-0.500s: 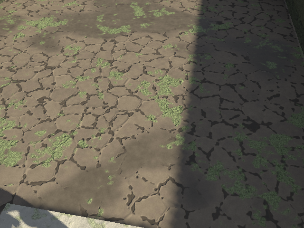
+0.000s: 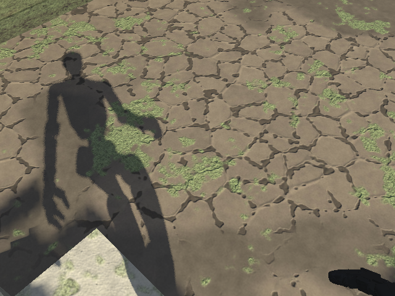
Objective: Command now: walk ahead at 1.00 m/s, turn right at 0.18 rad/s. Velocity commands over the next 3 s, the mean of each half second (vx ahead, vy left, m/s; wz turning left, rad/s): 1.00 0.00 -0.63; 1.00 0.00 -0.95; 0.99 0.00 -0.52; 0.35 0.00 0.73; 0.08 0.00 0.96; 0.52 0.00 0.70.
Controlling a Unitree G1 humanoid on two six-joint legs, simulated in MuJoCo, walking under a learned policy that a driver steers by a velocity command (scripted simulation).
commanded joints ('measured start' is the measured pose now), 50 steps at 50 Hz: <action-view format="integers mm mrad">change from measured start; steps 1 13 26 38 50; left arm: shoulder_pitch -137 -430 -77 -405 -659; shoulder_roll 199 53 294 280 116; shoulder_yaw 58 56 108 110 34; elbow -34 -208 -71 -209 -501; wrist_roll -26 -17 -29 -34 -26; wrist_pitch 17 36 71 -13 76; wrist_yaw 18 -79 -24 -49 -106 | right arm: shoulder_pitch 539 329 192 489 361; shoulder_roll -205 43 -45 -135 -59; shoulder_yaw -84 -31 -15 -56 -50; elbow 150 172 -24 12 68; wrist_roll -24 30 -15 36 13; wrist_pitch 0 -150 -87 -50 -93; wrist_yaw -24 -42 -47 -50 -34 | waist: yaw -334 -59 14 -366 -113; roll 10 -30 -15 -28 8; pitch -97 45 -173 -196 24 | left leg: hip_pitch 779 17 -725 572 274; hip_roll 158 180 29 -51 213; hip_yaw -166 68 -77 -58 1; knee -71 67 1425 169 -331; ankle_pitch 95 -576 -1019 -577 -477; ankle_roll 70 -93 -139 -176 -117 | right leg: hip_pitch -607 -621 341 -526 -931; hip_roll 39 -163 -288 49 -113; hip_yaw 134 176 763 443 180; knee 817 -315 -643 -146 181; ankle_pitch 164 1241 757 1071 660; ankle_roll -92 -72 -427 -158 -70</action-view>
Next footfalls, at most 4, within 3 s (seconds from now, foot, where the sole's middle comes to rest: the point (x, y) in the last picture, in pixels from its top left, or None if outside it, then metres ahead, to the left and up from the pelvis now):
0.02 left None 0.16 0.07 -0.82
0.44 right None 0.52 -0.13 -0.99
0.76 left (260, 213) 0.93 -0.11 -0.99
1.22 right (362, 210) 1.01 -0.56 -0.99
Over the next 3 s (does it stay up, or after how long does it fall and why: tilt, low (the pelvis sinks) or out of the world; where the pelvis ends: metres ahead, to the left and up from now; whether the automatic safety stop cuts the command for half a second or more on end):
stays up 1.45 -0.98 -0.22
